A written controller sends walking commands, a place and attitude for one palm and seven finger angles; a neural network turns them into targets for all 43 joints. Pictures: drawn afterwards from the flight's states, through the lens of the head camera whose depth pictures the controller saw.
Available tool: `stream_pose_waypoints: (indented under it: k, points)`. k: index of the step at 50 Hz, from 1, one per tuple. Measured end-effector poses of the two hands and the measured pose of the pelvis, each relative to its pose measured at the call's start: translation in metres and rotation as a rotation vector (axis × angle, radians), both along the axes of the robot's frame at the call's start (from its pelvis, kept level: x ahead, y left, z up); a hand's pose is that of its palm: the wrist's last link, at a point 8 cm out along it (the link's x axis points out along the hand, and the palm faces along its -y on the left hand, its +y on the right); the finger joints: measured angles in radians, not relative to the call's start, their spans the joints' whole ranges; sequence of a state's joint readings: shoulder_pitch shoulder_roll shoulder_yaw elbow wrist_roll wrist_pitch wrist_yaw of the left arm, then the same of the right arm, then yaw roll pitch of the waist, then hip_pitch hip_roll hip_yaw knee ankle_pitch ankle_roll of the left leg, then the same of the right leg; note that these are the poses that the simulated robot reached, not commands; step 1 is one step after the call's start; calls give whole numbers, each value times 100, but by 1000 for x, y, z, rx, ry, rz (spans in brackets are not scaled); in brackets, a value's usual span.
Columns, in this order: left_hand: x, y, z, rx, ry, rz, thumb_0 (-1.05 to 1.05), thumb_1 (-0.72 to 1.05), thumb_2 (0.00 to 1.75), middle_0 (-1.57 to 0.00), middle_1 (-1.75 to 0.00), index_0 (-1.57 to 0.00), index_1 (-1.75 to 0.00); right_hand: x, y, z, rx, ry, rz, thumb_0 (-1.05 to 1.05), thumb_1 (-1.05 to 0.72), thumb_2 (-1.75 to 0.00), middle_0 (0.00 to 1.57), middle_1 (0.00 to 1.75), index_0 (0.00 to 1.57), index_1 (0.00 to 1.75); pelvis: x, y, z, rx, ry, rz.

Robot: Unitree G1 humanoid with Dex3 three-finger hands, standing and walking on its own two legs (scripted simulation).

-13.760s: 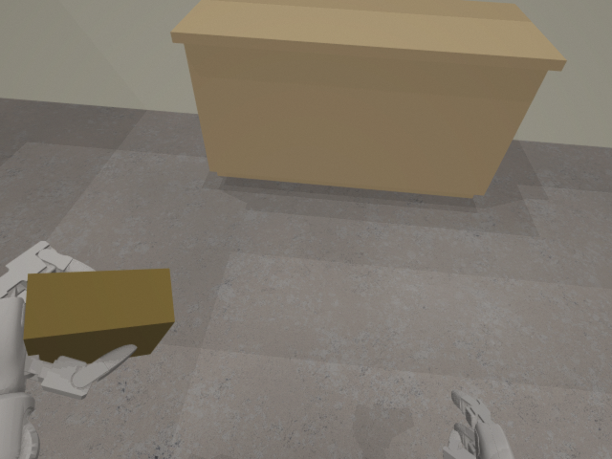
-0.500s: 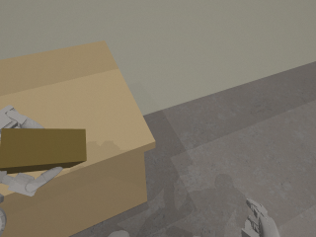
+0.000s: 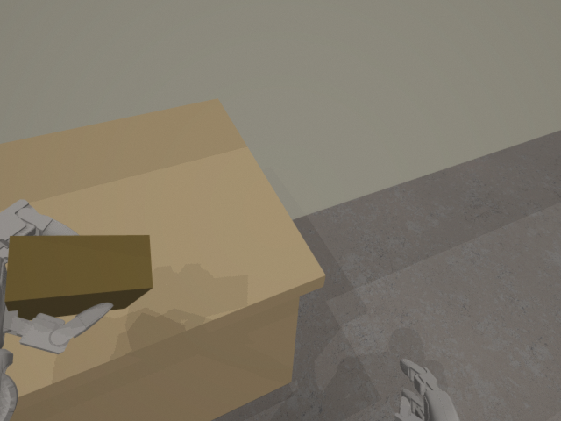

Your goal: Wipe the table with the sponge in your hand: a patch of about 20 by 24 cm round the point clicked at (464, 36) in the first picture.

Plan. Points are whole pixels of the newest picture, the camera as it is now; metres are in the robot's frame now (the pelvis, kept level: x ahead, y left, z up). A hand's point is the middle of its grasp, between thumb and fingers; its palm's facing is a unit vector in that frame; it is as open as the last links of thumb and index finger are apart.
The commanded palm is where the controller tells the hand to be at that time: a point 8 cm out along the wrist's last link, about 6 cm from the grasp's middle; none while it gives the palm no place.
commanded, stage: come to a stop and stand still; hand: left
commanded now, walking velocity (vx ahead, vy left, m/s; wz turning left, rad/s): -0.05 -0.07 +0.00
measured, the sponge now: (98, 278) +0.23 +0.21 +0.16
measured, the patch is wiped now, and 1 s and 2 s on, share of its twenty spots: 0.00 0.00 0.00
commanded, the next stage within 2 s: look again from close up in 1.36 s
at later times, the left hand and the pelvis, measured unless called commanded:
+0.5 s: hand (29, 246) +0.25 +0.29 +0.18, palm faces +0.37 -0.83 -0.41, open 9.8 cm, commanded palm +0.20 +0.32 +0.19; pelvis +0.03 +0.05 +0.02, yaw -1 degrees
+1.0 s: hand (47, 265) +0.25 +0.28 +0.15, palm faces +0.20 -0.85 -0.48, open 9.8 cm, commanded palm +0.19 +0.32 +0.19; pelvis +0.01 +0.05 +0.02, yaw -3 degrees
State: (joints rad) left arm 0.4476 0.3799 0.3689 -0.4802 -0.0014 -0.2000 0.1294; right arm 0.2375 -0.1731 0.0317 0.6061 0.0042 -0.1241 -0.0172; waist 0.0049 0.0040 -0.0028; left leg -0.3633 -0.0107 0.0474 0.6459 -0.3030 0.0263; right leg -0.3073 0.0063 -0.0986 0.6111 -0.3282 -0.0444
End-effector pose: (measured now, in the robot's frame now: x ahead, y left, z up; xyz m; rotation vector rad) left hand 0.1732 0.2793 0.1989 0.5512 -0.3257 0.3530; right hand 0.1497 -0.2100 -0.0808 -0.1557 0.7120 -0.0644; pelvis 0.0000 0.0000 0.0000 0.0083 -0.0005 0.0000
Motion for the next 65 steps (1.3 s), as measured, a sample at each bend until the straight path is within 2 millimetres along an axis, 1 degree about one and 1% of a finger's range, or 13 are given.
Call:
stream_pose_waypoints:
  k: [7, 10, 16, 24, 31, 34, 37, 40, 45, 49, 53, 59, 65]
  points:
    - [17, 24, -8, -82, 33, 31, 0, -47, 101, -78, -135, -77, -135, 3, -6, 9, -75, 69, -26, 1, -90, -89, 20, 30, 21, 30, 14, 19, 12, 2, -1, -13]
    - [27, 35, -14, -99, 25, 23, 0, -47, 101, -78, -135, -77, -134, 11, -5, 13, -117, 37, -56, 1, -90, -89, 20, 30, 21, 30, 21, 32, 7, -22, -12, -14]
    - [42, 47, -11, -80, 33, -21, 0, -47, 101, -78, -135, -77, -134, 30, 15, 29, -116, -20, -77, 1, -90, -89, 20, 30, 20, 30, 28, 45, 12, -12, -10, -23]
    - [38, 50, 0, -62, 37, -28, 0, -47, 101, -78, -135, -77, -134, 48, 45, 35, -50, -58, -26, 1, -90, -89, 20, 30, 21, 30, 31, 49, 18, -28, 2, -24]
    - [28, 51, -12, -128, 85, 26, 0, -47, 101, -78, -135, -77, -134, 46, 46, 33, -46, -42, -9, 1, -90, -89, 20, 30, 21, 30, 28, 46, 20, -28, -7, -19]
    - [41, 72, 11, 23, 6, 39, 0, -47, 101, -78, -134, -77, -134, 40, 42, 28, -79, -7, 50, 1, -90, -89, 20, 30, 21, 30, 14, 40, 17, -36, -5, -6]
    - [53, 87, 26, 14, -80, 68, 0, -47, 101, -78, -134, -77, -134, 32, 34, 24, -67, 21, 56, 1, -90, -89, 20, 30, 21, 30, 3, 39, 16, -32, -9, -25]
    - [53, 67, 20, -18, -57, -7, 0, -47, 101, -78, -135, -77, -134, 22, 26, 27, -44, -2, 2, 1, -90, -89, 20, 30, 21, 30, 2, 44, 16, -27, -3, -50]
    - [42, 29, -12, -35, 119, -192, 0, -47, 101, -78, -135, -77, -134, 3, 16, 30, -75, 8, -84, 1, -90, -89, 20, 30, 21, 30, 8, 50, 16, -27, 2, -63]
    - [40, 41, -25, -25, 172, -175, 0, -47, 101, -78, -135, -77, -134, -6, 16, 27, -109, 53, -101, 1, -90, -89, 20, 30, 20, 30, 12, 50, 16, -30, -2, -50]
    - [42, 63, -16, -13, 116, -89, 0, -47, 101, -78, -135, -77, -134, -3, 22, 25, -119, 72, -72, 1, -90, -89, 20, 30, 20, 30, 15, 52, 16, -34, -5, -37]
    - [42, 65, -2, -41, 13, -64, 0, -47, 101, -78, -135, -77, -134, 20, 39, 28, -99, 24, -19, 2, -90, -89, 20, 30, 21, 30, 21, 58, 16, -35, -2, -35]
    - [47, 64, -11, -73, 44, -84, 0, -47, 101, -78, -134, -77, -134, 48, 56, 37, -75, -41, 9, 1, -90, -89, 20, 30, 21, 30, 26, 62, 17, -36, 2, -35]
